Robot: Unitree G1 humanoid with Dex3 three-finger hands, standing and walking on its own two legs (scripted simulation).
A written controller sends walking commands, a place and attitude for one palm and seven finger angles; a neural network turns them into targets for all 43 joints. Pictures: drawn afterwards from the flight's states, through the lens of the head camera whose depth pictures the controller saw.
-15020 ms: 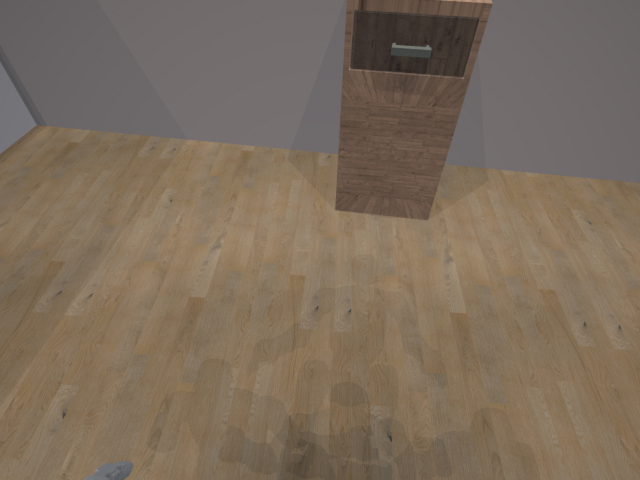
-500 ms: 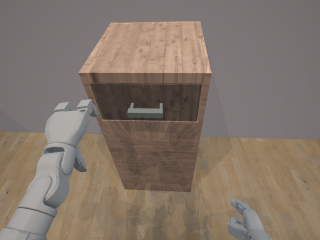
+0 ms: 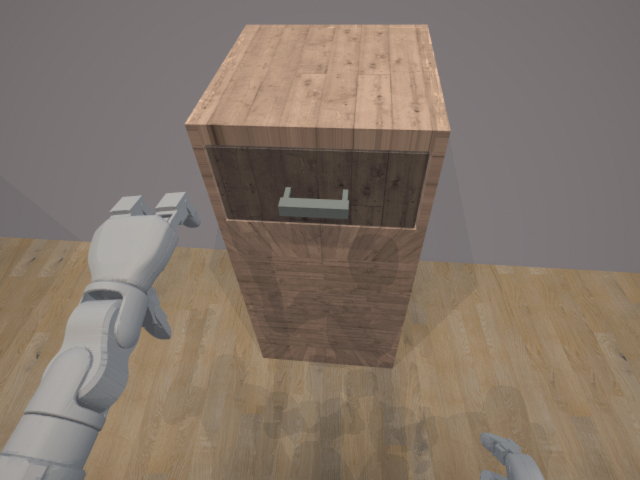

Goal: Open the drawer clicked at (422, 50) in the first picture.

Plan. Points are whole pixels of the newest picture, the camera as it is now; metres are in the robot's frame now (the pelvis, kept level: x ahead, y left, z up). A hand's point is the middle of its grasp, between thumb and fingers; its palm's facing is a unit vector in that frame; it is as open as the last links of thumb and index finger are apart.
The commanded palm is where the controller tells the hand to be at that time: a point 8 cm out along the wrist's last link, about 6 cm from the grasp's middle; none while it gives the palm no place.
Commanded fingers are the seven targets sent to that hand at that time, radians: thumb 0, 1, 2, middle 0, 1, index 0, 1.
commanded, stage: move the hooked fingers above the handle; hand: left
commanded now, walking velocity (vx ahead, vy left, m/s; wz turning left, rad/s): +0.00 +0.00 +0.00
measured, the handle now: (315, 200) +0.57 +0.11 +0.00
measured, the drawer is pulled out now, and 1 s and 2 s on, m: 0.00 0.00 0.00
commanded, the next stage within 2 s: none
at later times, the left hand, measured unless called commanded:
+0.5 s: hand (222, 251) +0.37 +0.20 +0.08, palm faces -0.02 -0.06 -1.00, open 13.9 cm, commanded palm +0.35 +0.20 +0.14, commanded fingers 0.00 -0.50 0.30 -0.30 -1.20 -0.30 -1.20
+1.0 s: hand (264, 232) +0.43 +0.16 +0.06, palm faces -0.04 -0.08 -1.00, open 13.9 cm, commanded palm +0.41 +0.16 +0.13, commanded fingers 0.00 -0.50 0.30 -0.30 -1.20 -0.30 -1.20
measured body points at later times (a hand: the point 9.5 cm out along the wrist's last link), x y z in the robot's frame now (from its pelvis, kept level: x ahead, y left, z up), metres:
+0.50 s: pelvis +0.02 -0.05 +0.00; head +0.03 -0.07 +0.45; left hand +0.36 +0.20 +0.13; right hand +0.17 -0.28 -0.12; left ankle +0.03 +0.04 -0.74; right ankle +0.00 -0.14 -0.74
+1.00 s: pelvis +0.05 -0.06 -0.01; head +0.08 -0.08 +0.44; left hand +0.42 +0.16 +0.11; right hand +0.20 -0.31 -0.13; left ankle +0.03 +0.04 -0.74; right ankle +0.01 -0.14 -0.74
